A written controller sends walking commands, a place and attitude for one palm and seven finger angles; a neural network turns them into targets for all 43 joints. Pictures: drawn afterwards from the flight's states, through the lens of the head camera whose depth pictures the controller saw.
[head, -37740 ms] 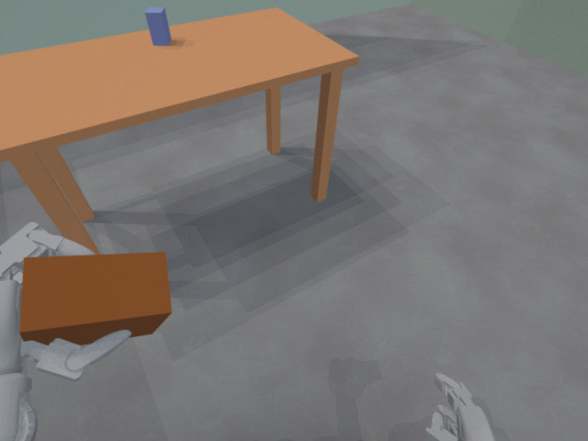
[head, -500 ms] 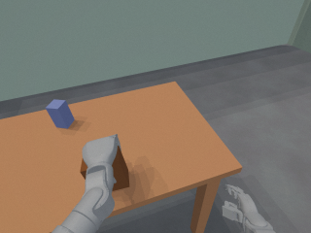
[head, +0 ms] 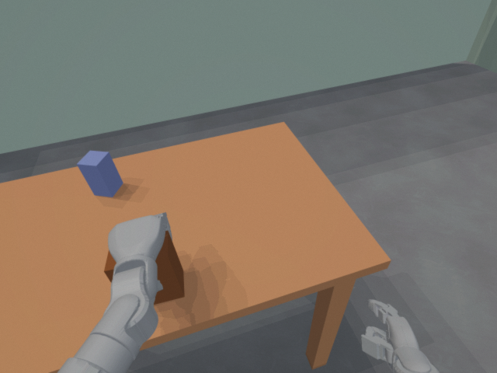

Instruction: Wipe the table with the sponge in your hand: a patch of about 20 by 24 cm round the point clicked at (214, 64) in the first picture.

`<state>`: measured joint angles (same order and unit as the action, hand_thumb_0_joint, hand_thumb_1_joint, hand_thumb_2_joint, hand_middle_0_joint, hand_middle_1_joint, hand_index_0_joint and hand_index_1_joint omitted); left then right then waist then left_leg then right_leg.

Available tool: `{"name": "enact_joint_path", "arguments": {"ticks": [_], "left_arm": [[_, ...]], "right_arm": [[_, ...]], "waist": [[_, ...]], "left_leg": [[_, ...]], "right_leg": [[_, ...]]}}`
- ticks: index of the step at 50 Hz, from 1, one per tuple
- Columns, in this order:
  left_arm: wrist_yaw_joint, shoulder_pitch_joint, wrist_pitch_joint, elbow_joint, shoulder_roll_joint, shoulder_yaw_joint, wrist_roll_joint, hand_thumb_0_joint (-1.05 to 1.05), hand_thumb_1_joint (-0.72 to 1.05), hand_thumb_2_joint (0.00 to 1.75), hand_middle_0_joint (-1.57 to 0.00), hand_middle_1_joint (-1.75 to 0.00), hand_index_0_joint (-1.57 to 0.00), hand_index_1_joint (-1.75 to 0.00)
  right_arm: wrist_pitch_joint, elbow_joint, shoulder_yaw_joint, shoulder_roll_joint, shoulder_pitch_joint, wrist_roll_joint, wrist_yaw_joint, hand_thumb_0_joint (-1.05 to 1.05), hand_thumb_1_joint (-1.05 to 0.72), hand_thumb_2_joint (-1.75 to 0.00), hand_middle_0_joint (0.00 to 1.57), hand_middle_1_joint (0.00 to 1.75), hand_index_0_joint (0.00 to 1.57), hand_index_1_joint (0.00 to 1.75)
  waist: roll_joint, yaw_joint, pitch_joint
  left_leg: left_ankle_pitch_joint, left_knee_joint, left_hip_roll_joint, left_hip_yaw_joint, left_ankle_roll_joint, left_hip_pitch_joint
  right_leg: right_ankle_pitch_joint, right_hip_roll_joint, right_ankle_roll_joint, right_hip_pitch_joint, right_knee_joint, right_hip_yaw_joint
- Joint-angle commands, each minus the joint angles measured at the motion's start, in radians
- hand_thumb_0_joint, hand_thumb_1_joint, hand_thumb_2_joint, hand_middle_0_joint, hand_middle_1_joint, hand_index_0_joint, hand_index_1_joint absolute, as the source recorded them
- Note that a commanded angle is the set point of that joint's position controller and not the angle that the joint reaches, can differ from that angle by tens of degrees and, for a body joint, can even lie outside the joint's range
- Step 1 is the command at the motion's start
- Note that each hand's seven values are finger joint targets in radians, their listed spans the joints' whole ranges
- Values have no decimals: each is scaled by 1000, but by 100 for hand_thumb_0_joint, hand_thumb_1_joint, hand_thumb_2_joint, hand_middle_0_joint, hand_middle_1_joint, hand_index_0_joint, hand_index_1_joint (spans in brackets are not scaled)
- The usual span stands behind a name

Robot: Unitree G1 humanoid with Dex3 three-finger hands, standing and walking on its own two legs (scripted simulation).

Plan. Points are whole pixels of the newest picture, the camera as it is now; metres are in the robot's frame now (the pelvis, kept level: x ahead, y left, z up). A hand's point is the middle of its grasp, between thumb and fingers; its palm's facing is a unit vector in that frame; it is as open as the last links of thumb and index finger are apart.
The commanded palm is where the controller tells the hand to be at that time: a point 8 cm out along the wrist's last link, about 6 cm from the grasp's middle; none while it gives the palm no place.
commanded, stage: wipe forward along the middle lane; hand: left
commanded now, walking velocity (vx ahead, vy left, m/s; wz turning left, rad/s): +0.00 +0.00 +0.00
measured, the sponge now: (151, 277) +0.28 +0.23 -0.01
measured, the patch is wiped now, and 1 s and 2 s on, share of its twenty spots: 1.00 1.00 1.00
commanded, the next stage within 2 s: slide back across to the first lane in 1.40 s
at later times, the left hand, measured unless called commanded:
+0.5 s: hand (149, 231) +0.35 +0.25 +0.04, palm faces -0.05 -0.05 -1.00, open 10.4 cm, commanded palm +0.32 +0.24 +0.07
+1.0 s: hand (151, 210) +0.40 +0.26 +0.04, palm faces -0.07 -0.02 -1.00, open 10.4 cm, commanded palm +0.38 +0.26 +0.07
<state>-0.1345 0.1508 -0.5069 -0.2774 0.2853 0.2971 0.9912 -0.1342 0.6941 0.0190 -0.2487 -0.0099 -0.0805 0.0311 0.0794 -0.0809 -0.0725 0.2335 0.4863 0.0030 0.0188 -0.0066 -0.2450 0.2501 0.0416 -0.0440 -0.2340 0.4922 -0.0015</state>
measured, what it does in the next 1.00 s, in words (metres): stands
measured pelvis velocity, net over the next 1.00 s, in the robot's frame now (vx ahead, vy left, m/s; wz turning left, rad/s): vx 0.00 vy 0.01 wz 0.01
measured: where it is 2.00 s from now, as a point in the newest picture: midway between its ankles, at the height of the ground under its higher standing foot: outside the picture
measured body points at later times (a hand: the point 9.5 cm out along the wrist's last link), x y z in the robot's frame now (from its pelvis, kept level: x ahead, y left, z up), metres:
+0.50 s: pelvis +0.00 +0.00 +0.00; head +0.00 -0.02 +0.45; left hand +0.34 +0.24 +0.09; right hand +0.19 -0.24 -0.11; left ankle +0.02 +0.13 -0.74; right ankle +0.01 -0.09 -0.74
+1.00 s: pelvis +0.00 +0.01 -0.01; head +0.03 +0.00 +0.44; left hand +0.40 +0.26 +0.09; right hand +0.15 -0.23 -0.13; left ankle +0.02 +0.13 -0.74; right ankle +0.01 -0.09 -0.74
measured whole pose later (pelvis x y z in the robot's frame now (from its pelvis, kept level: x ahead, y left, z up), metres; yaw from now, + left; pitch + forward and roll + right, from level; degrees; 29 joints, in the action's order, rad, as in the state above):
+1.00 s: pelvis +0.00 +0.01 -0.01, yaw +0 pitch +8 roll -1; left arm -0.22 0.61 -0.35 -0.85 0.33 0.16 1.01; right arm -0.14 0.73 0.01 -0.24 -0.14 -0.08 0.06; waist 0.05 0.00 -0.12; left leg 0.26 0.57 0.00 0.03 0.01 -0.46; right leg 0.25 0.04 -0.03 -0.42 0.53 0.01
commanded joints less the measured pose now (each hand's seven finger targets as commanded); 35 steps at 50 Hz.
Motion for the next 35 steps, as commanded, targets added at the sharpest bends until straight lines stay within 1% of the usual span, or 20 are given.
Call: {"name": "enact_joint_path", "arguments": {"ticks": [1, 3, 4, 5, 8, 10, 12, 13, 16, 18, 19, 22, 23, 24, 26, 28, 31, 32, 33, 35], "left_arm": [[-28, 332, 48, 54, 82, -68, 11, 0, 10, 130, -120, -160, -120, -160], [-36, 316, 49, -7, 135, -128, 15, 0, 10, 130, -120, -160, -120, -160], [-39, 327, 53, -9, 114, -113, 11, 0, 10, 130, -120, -160, -120, -160], [-40, 335, 53, -35, 88, -90, 7, 0, 10, 130, -120, -160, -120, -160], [-45, 377, 49, -89, 129, -123, 17, 0, 10, 130, -120, -160, -120, -160], [-47, 394, 54, -107, 95, -92, 15, 0, 10, 130, -120, -160, -120, -160], [-47, 370, 51, -138, 94, -96, 14, 0, 10, 130, -120, -160, -120, -160], [-49, 392, 50, -154, 137, -134, 17, 0, 10, 130, -120, -160, -120, -160], [-48, 427, 57, -170, 111, -107, 8, 0, 10, 130, -120, -160, -120, -160], [-52, 427, 60, -186, 174, -164, 12, 0, 10, 130, -120, -160, -120, -160], [-49, 435, 63, -183, 144, -133, 9, 0, 10, 130, -120, -160, -120, -160], [-50, 479, 68, -225, 178, -154, 15, 0, 10, 130, -120, -160, -120, -160], [-51, 479, 68, -231, 199, -175, 20, 0, 10, 130, -120, -160, -120, -160], [-52, 503, 75, -228, 156, -132, 19, 0, 10, 130, -120, -160, -120, -160], [-52, 505, 83, -243, 137, -119, 22, 0, 10, 130, -120, -160, -120, -160], [-55, 495, 86, -257, 193, -172, 21, 0, 10, 130, -120, -160, -120, -160], [-60, 589, 100, -285, 162, -131, 19, 0, 10, 130, -120, -160, -120, -160], [-63, 603, 103, -311, 181, -143, 26, 0, 10, 130, -120, -160, -120, -160], [-66, 619, 104, -325, 231, -188, 30, 0, 10, 130, -120, -160, -120, -160], [-70, 682, 115, -347, 166, -122, 37, 0, 10, 130, -120, -160, -120, -160]], "right_arm": [[59, -159, -32, -101, 187, -1, 20, 0, -90, -90, 20, 30, 20, 30], [58, -149, -36, -115, 165, 3, 23, 0, -90, -90, 20, 30, 20, 30], [57, -155, -35, -109, 165, 0, 26, 0, -90, -90, 20, 30, 20, 30], [58, -154, -34, -108, 163, -1, 28, 0, -90, -90, 20, 30, 20, 30], [55, -141, -38, -121, 144, -1, 29, 0, -90, -90, 20, 30, 20, 30], [56, -145, -39, -115, 133, -3, 29, 0, -90, -90, 20, 30, 20, 30], [52, -146, -40, -118, 125, -3, 27, 0, -90, -90, 20, 30, 20, 30], [48, -137, -42, -128, 113, -3, 28, 0, -90, -90, 20, 30, 20, 30], [46, -141, -42, -124, 104, -5, 30, 0, -90, -90, 20, 30, 20, 30], [42, -137, -45, -134, 92, -3, 32, 0, -90, -90, 20, 30, 20, 30], [42, -144, -43, -127, 90, -4, 34, 0, -90, -90, 20, 30, 20, 30], [37, -133, -42, -131, 81, -6, 39, 0, -90, -90, 20, 30, 20, 30], [35, -133, -45, -135, 77, -5, 39, 0, -90, -90, 20, 30, 20, 30], [36, -140, -43, -128, 73, -6, 38, 0, -90, -90, 20, 30, 20, 30], [39, -138, -47, -128, 63, -6, 35, 0, -90, -90, 20, 30, 20, 30], [34, -137, -48, -135, 59, -4, 36, 0, -90, -90, 20, 30, 20, 30], [34, -132, -45, -129, 48, -7, 43, 0, -90, -90, 20, 30, 20, 30], [34, -123, -45, -131, 41, -7, 44, 0, -90, -90, 20, 30, 20, 30], [32, -120, -46, -137, 39, -5, 45, 0, -90, -90, 20, 30, 20, 30], [35, -118, -44, -128, 25, -6, 45, 0, -90, -90, 20, 30, 20, 30]], "waist": [[-136, 23, -139], [-155, 10, -154], [-141, 13, -165], [-167, 19, -156], [-148, 21, -145], [-150, 27, -164], [-150, 22, -174], [-158, 25, -181], [-165, 37, -178], [-163, 28, -195], [-152, 33, -201], [-162, 45, -175], [-149, 35, -175], [-132, 48, -178], [-128, 48, -194], [-133, 36, -219], [-145, 70, -185], [-138, 70, -177], [-138, 63, -183], [-118, 82, -185]], "left_leg": [[-48, -47, -37, 0, 51, 39], [-55, -49, -35, 7, 47, 27], [-61, -44, -35, 0, 48, 20], [-58, -37, -37, -3, 50, 13], [-54, -38, -35, 3, 45, -3], [-66, -22, -36, -4, 48, -4], [-82, -16, -37, -4, 48, -15], [-81, -18, -34, 2, 45, -18], [-82, -7, -35, -6, 49, -34], [-86, -8, -34, 0, 48, -40], [-91, -3, -37, -8, 51, -43], [-73, -5, -34, -7, 49, -58], [-70, -11, -34, 0, 47, -61], [-71, -6, -34, -5, 50, -53], [-80, 1, -32, -7, 49, -47], [-90, -1, -32, -1, 48, -51], [-51, 2, -29, -3, 51, -65], [-43, 0, -28, -4, 51, -67], [-41, -7, -27, 5, 48, -74], [-34, -1, -26, 4, 48, -67]], "right_leg": [[-56, -12, -23, -22, -109, -55], [-68, -9, -27, -14, -102, -52], [-78, -13, -24, -10, -95, -43], [-85, -15, -19, -16, -101, -44], [-82, -13, -23, -37, -94, -45], [-109, -17, -20, -34, -86, -36], [-142, -18, -20, -27, -79, -37], [-142, -14, -23, -28, -74, -39], [-165, -20, -16, -31, -70, -33], [-165, -18, -19, -20, -66, -37], [-178, -23, -15, -13, -64, -30], [-156, -23, -12, -36, -72, -34], [-137, -20, -17, -39, -72, -36], [-135, -22, -16, -49, -68, -23], [-149, -21, -17, -56, -65, -22], [-164, -19, -20, -36, -66, -30], [-114, -23, -10, -77, -73, -21], [-97, -23, -11, -88, -75, -21], [-80, -19, -15, -89, -72, -19], [-69, -19, -15, -119, -62, -5]]}}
